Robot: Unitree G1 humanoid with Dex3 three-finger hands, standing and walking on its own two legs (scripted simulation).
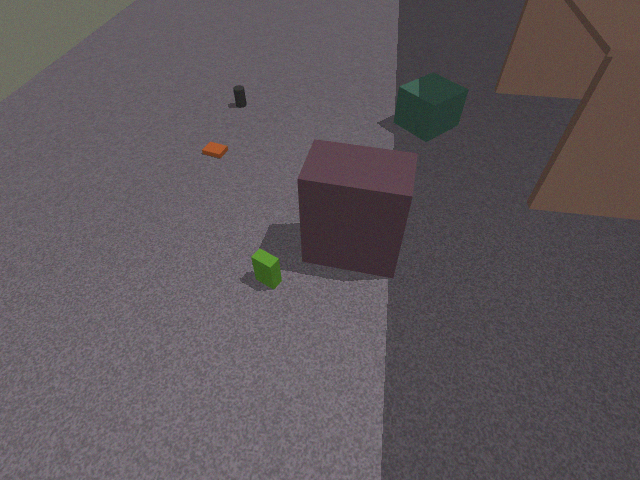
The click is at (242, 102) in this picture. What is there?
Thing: squat round
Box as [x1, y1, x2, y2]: [233, 85, 246, 107]
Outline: 237,85 233,87 235,101 237,106 242,107 246,104 244,91 242,86
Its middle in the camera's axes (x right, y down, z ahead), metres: -0.50 -0.89 +2.36
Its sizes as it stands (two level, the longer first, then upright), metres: 0.064 0.064 0.110
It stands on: the floor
